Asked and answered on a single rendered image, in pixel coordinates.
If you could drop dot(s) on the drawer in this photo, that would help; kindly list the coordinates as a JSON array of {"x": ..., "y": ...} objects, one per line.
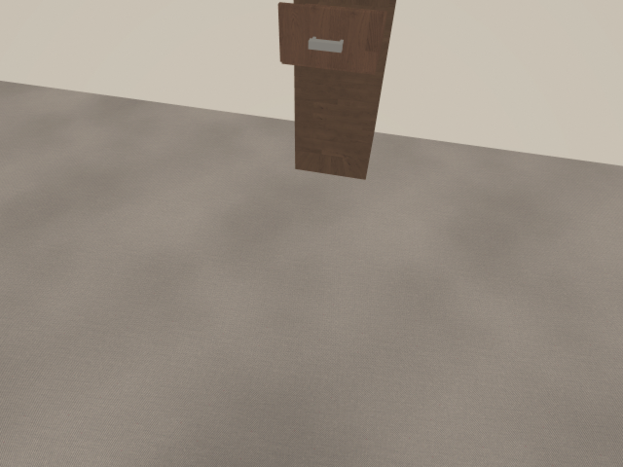
[{"x": 362, "y": 31}]

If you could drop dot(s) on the cabinet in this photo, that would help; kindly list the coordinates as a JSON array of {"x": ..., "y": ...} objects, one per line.
[{"x": 336, "y": 111}]

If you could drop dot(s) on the handle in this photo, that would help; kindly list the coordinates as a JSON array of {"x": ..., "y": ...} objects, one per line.
[{"x": 326, "y": 45}]

